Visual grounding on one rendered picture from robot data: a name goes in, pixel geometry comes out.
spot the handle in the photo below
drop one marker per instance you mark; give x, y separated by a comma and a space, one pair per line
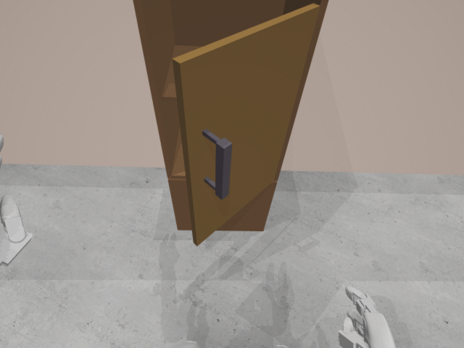
222, 165

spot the right robot hand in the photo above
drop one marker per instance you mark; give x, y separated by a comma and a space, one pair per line
373, 330

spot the left robot hand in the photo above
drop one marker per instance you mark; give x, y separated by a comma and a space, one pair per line
15, 238

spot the cupboard door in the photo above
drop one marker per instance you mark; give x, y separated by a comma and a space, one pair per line
242, 88

